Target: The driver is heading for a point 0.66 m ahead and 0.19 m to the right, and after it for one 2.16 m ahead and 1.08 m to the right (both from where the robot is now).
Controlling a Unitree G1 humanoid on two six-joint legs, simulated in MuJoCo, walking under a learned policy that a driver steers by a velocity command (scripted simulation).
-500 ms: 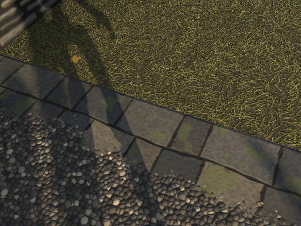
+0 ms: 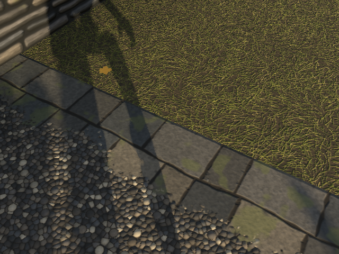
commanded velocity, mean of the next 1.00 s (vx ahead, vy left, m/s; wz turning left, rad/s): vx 0.43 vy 0.00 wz -0.23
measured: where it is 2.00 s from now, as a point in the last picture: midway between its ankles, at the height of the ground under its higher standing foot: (236, 172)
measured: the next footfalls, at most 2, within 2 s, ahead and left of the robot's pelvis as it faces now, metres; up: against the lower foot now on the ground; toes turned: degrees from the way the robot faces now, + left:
right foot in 0.06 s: +0.02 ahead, -0.12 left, +0.00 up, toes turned -2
left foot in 0.52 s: +0.35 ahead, +0.14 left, +0.00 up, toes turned -2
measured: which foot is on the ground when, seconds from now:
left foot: down 0.00-0.08, up 0.10-0.50, down 0.52-1.00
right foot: up 0.00-0.04, down 0.06-0.52, up 0.54-1.00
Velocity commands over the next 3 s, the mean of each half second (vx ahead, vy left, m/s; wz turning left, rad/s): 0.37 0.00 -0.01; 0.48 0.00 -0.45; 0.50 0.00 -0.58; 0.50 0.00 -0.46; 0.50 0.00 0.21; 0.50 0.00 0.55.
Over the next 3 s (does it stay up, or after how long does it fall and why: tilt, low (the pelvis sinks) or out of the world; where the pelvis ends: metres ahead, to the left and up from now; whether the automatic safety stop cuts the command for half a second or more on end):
stays up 1.33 -0.64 0.00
